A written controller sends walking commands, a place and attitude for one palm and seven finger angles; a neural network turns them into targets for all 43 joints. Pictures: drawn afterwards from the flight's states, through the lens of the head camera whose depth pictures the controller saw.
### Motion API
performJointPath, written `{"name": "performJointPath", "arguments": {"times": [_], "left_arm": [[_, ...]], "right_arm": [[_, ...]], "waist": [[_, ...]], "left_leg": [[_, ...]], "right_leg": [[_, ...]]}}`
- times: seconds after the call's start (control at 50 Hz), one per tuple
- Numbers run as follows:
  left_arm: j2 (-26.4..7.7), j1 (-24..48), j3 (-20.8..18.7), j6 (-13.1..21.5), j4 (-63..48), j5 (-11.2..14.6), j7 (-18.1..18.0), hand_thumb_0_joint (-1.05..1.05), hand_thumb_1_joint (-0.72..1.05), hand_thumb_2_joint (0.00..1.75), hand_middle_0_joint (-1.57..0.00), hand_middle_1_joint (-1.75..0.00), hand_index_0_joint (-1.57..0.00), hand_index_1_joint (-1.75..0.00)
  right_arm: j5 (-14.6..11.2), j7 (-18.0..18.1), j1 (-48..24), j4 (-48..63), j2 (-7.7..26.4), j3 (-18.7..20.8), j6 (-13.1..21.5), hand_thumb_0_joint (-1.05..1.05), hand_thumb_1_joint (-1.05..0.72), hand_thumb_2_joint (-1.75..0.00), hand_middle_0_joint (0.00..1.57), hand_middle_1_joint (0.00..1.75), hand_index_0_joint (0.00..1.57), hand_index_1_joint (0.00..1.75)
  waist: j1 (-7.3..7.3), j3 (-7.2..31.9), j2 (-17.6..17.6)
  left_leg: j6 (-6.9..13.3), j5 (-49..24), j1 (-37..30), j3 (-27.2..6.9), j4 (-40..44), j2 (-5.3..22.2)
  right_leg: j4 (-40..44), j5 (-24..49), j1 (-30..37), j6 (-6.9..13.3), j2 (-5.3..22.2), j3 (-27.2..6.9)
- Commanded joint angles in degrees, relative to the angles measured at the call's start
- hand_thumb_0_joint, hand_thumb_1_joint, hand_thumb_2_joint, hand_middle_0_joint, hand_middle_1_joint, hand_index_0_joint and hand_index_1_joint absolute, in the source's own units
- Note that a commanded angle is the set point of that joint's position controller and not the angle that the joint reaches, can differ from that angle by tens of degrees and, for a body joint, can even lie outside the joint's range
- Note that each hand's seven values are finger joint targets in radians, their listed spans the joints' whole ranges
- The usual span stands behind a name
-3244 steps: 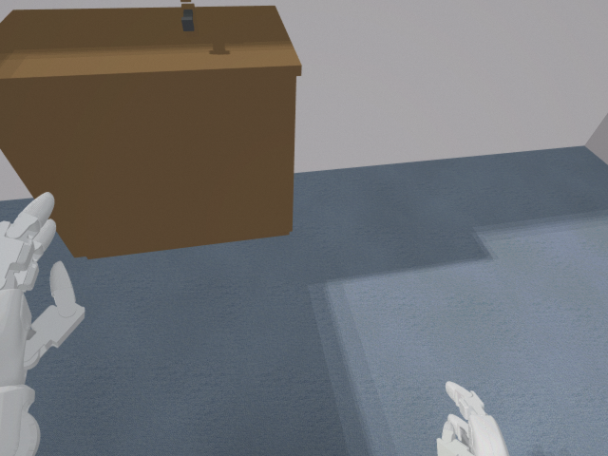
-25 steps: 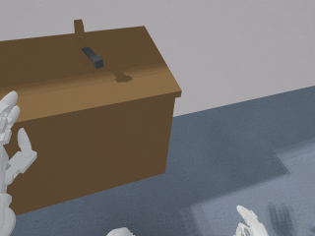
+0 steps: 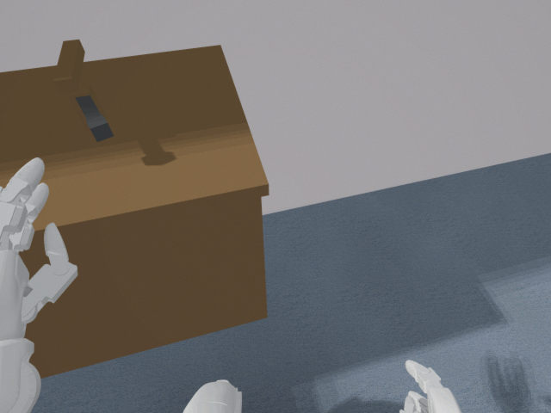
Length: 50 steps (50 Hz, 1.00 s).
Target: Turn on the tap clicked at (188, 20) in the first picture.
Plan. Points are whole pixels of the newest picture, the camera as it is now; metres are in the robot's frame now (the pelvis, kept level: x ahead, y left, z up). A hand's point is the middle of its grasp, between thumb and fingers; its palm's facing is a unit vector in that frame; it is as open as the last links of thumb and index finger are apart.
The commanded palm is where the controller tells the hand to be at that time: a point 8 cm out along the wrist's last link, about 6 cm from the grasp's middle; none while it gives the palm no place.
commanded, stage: shuffle to correct the standing spot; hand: left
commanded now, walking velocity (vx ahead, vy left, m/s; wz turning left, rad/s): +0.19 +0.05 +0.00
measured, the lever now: (100, 128) +0.49 +0.34 +0.11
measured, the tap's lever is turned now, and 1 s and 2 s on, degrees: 19 19 19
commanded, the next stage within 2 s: come to a stop and stand still in 1.02 s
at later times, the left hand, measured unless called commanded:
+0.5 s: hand (147, 198) +0.31 +0.18 +0.18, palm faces +0.40 -0.81 -0.43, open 7.4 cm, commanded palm +0.26 +0.23 +0.18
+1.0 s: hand (136, 155) +0.37 +0.21 +0.19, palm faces +0.38 -0.82 -0.43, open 7.4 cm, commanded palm +0.32 +0.26 +0.18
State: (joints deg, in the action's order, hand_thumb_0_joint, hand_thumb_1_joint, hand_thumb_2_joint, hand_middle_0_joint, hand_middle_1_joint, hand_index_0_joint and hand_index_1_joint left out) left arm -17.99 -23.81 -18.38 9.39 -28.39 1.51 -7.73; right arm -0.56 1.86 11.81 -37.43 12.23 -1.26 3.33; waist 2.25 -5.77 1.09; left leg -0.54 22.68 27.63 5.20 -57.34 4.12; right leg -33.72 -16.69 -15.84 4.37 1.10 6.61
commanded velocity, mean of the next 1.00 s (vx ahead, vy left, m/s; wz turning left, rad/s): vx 0.10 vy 0.16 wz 0.00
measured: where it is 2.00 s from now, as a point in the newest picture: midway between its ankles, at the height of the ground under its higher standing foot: outside the picture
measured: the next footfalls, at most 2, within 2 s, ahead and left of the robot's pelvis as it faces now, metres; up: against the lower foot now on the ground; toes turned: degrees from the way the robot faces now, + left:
left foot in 0.12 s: +0.11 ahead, +0.11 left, +0.00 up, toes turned +7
right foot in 0.30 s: +0.12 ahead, -0.11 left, +0.00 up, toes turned -6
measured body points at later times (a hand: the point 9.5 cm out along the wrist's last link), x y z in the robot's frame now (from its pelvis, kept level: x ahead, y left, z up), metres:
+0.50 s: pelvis +0.10 -0.05 +0.01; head +0.12 -0.07 +0.45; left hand +0.28 +0.22 +0.20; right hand +0.26 -0.27 -0.11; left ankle +0.12 +0.10 -0.66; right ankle +0.08 -0.11 -0.73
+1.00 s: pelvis +0.16 -0.02 +0.00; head +0.18 -0.02 +0.45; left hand +0.34 +0.26 +0.21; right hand +0.32 -0.25 -0.10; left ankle +0.15 +0.11 -0.68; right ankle +0.12 -0.11 -0.73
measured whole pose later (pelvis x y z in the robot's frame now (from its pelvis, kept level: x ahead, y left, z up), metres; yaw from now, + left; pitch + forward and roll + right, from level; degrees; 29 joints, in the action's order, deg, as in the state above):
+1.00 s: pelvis +0.16 -0.02 +0.00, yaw +0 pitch +0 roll +2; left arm -21.7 -28.4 -20.9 12.4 -31.9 3.0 -7.9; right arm -0.8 0.7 11.4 -34.5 12.2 -0.5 3.6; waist 0.4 -2.4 1.2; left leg -1.2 23.5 26.7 2.8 -57.9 -0.6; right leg -36.1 -22.7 -13.3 1.4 2.7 3.3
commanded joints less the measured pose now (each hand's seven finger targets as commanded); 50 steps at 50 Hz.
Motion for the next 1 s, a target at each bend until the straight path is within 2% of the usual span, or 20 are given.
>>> {"name": "performJointPath", "arguments": {"times": [0.0,0.06,0.1,0.12,0.16,0.26,0.28,0.3,0.34,0.4,0.46,0.58,0.66,0.7,0.74,0.82,0.84,0.88,0.92,0.98], "left_arm": [[-16.28,5.12,-11.36,5.97,-19.12,0.65,-3.25,0.0,0.9,0.9,-0.2,-0.3,-0.2,-0.3],[-15.0,1.26,-11.7,6.36,-18.77,1.27,-3.31,0.0,0.9,0.9,-0.2,-0.3,-0.2,-0.3],[-13.74,-2.21,-11.73,6.3,-15.57,1.6,-2.79,0.0,0.9,0.9,-0.2,-0.3,-0.2,-0.3],[-13.72,-2.08,-11.45,6.28,-16.21,1.48,-2.58,0.0,0.9,0.9,-0.2,-0.3,-0.2,-0.3],[-15.17,-2.42,-12.41,5.17,-10.73,1.23,-1.63,0.0,0.9,0.9,-0.2,-0.3,-0.2,-0.3],[-12.88,-1.81,-9.63,3.56,-8.85,0.87,-1.35,0.0,0.9,0.9,-0.2,-0.3,-0.2,-0.3],[-13.6,-0.97,-9.61,3.51,-8.71,0.51,-1.35,0.0,0.9,0.9,-0.2,-0.3,-0.2,-0.3],[-14.46,-0.37,-9.56,2.98,-7.74,0.61,-1.35,0.0,0.9,0.9,-0.2,-0.3,-0.2,-0.3],[-13.82,3.88,-8.67,4.25,-9.57,1.0,-0.65,0.0,0.9,0.9,-0.2,-0.3,-0.2,-0.3],[-15.97,4.34,-10.01,6.6,-12.43,0.26,-1.06,0.0,0.9,0.9,-0.2,-0.3,-0.2,-0.3],[-14.66,3.93,-9.61,7.63,-11.76,0.41,-1.7,0.0,0.9,0.9,-0.2,-0.3,-0.2,-0.3],[-14.06,-1.9,-11.29,6.82,-10.87,1.2,-2.28,0.0,0.9,0.9,-0.2,-0.3,-0.2,-0.3],[-13.84,-1.05,-10.35,6.36,-11.57,1.33,-2.12,0.0,0.9,0.9,-0.2,-0.3,-0.2,-0.3],[-14.11,0.28,-10.0,6.5,-11.35,1.42,-1.66,0.0,0.9,0.9,-0.2,-0.3,-0.2,-0.3],[-13.81,0.64,-9.36,6.69,-9.94,1.64,-1.42,0.0,0.9,0.9,-0.2,-0.3,-0.2,-0.3],[-16.58,1.5,-11.55,5.37,-15.3,0.84,-1.77,0.0,0.9,0.9,-0.2,-0.3,-0.2,-0.3],[-16.66,0.19,-11.98,5.69,-15.11,0.64,-1.81,0.0,0.9,0.9,-0.2,-0.3,-0.2,-0.3],[-16.01,-0.54,-11.77,5.19,-14.28,1.96,-1.95,0.0,0.9,0.9,-0.2,-0.3,-0.2,-0.3],[-15.74,-0.35,-11.82,5.77,-14.42,2.39,-1.96,0.0,0.9,0.9,-0.2,-0.3,-0.2,-0.3],[-15.07,-1.47,-11.84,7.1,-10.65,0.96,-2.57,0.0,0.9,0.9,-0.2,-0.3,-0.2,-0.3]], "right_arm": [[0.85,0.72,-6.31,11.0,3.64,2.66,4.72,0.0,-0.9,-0.9,0.2,0.3,0.2,0.3],[0.88,0.73,-4.36,11.83,4.29,3.56,4.88,0.0,-0.9,-0.9,0.2,0.3,0.2,0.3],[-0.09,0.77,-3.31,12.31,6.4,4.55,4.59,0.0,-0.9,-0.9,0.2,0.3,0.2,0.3],[-0.56,0.31,-3.15,12.39,6.41,4.64,4.13,0.0,-0.9,-0.9,0.2,0.3,0.2,0.3],[0.22,0.63,-4.04,11.91,5.83,4.18,3.72,0.0,-0.9,-0.9,0.2,0.3,0.2,0.3],[-1.2,0.82,-3.45,11.99,6.44,4.07,3.56,0.0,-0.9,-0.9,0.2,0.3,0.2,0.3],[-1.16,0.8,-3.15,12.01,5.57,4.18,3.45,0.0,-0.9,-0.9,0.2,0.3,0.2,0.3],[-1.0,0.77,-3.94,12.89,4.49,3.57,3.35,0.0,-0.9,-0.9,0.2,0.3,0.2,0.3],[-0.85,0.23,-4.21,11.81,6.81,4.39,3.86,0.0,-0.9,-0.9,0.2,0.3,0.2,0.3],[0.03,0.22,-6.18,10.14,5.19,2.41,3.57,0.0,-0.9,-0.9,0.2,0.3,0.2,0.3],[0.65,0.22,-4.53,10.01,3.88,2.22,3.76,0.0,-0.9,-0.9,0.2,0.3,0.2,0.3],[0.21,0.01,-4.83,11.82,4.24,3.57,4.43,0.0,-0.9,-0.9,0.2,0.3,0.2,0.3],[-0.15,-0.16,-4.82,12.38,5.71,4.44,3.68,0.0,-0.9,-0.9,0.2,0.3,0.2,0.3],[-0.71,-0.04,-4.55,12.76,6.94,4.83,3.38,0.0,-0.9,-0.9,0.2,0.3,0.2,0.3],[-0.74,-0.23,-2.94,12.5,6.95,4.91,3.72,0.0,-0.9,-0.9,0.2,0.3,0.2,0.3],[-0.58,0.3,-5.05,13.05,6.9,3.94,4.49,0.0,-0.9,-0.9,0.2,0.3,0.2,0.3],[-0.57,0.19,-4.92,13.27,6.52,3.78,4.26,0.0,-0.9,-0.9,0.2,0.3,0.2,0.3],[-0.54,-0.84,-5.4,13.94,5.38,4.1,3.55,0.0,-0.9,-0.9,0.2,0.3,0.2,0.3],[-0.48,-1.29,-5.56,12.23,6.6,4.04,3.47,0.0,-0.9,-0.9,0.2,0.3,0.2,0.3],[-0.02,-0.87,-4.43,11.16,4.31,2.23,3.19,0.0,-0.9,-0.9,0.2,0.3,0.2,0.3]], "waist": [[-0.04,13.77,1.73],[-0.46,15.3,-2.17],[-1.65,15.98,-11.35],[-1.77,17.8,-15.6],[-2.6,11.64,-15.64],[-0.9,11.14,-6.62],[-0.92,11.58,5.36],[-1.22,9.93,18.06],[-1.4,6.11,10.54],[-1.16,4.21,-1.64],[-1.31,9.24,2.12],[0.41,13.16,8.38],[-1.2,14.38,6.11],[-2.16,16.36,-2.62],[-2.1,16.59,-9.84],[-1.02,10.01,-10.4],[-0.98,9.38,-4.74],[-1.12,5.95,13.55],[-1.66,5.66,9.82],[-1.19,8.36,4.17]], "left_leg": [[0.67,-7.12,-7.83,2.93,18.98,-1.37],[1.37,-13.83,-15.79,3.32,28.44,-2.82],[6.84,-20.45,-26.06,-10.87,32.49,6.33],[11.3,-29.43,-33.06,-19.91,32.18,13.1],[14.54,-27.11,-28.57,-25.08,36.51,17.23],[6.02,-13.87,-9.11,-3.94,23.57,7.24],[3.46,-8.3,-2.22,0.96,10.62,1.67],[0.84,2.56,9.14,2.19,-1.45,-3.92],[-0.23,3.85,12.2,-6.57,-11.43,-1.0],[-0.6,-0.71,12.74,-5.86,-7.85,1.06],[-0.16,-7.36,6.17,-1.74,5.25,-0.15],[1.02,-12.49,-1.81,3.74,21.8,-3.54],[2.98,-21.21,-15.47,2.67,30.63,-3.25],[8.02,-34.92,-27.08,-6.72,27.82,4.41],[13.82,-40.83,-27.69,-17.16,30.53,11.83],[7.77,-20.03,-6.9,-8.07,29.26,7.19],[4.94,-12.51,-2.68,-5.44,23.53,3.02],[-0.33,3.42,4.96,-2.41,1.58,-4.5],[-1.16,2.81,11.25,-8.37,-7.77,-1.35],[-0.45,0.89,9.32,-5.86,3.48,-0.41]], "right_leg": [[11.92,15.91,9.28,6.06,14.33,-14.12],[5.27,14.13,8.98,2.75,10.97,-11.9],[-8.27,12.31,-1.91,-2.07,4.79,-7.36],[-16.16,-2.09,-10.73,-4.31,0.72,-4.26],[-21.9,-15.73,-18.4,-4.05,0.13,-5.31],[7.02,2.1,6.99,-3.89,0.21,-1.57],[12.3,4.61,12.46,-1.13,5.88,-12.66],[16.18,10.78,15.49,4.56,17.84,-32.44],[18.85,12.37,11.17,5.54,20.84,-33.49],[13.51,32.96,10.66,6.55,19.31,-23.28],[11.49,37.4,13.33,3.95,15.34,-12.51],[8.2,42.52,18.59,-1.22,14.53,-11.53],[-0.66,41.32,11.29,-4.21,13.02,-9.95],[-10.82,31.03,-1.64,-7.68,7.34,-7.24],[-19.35,-11.93,-10.21,-6.98,1.64,-6.93],[0.46,-2.4,5.62,-4.72,3.22,-3.88],[8.14,6.03,8.24,-3.34,5.78,-9.67],[17.26,16.0,5.36,4.18,23.12,-34.81],[14.03,28.73,9.81,6.37,24.14,-30.24],[6.48,44.41,15.54,3.92,19.12,-17.04]]}}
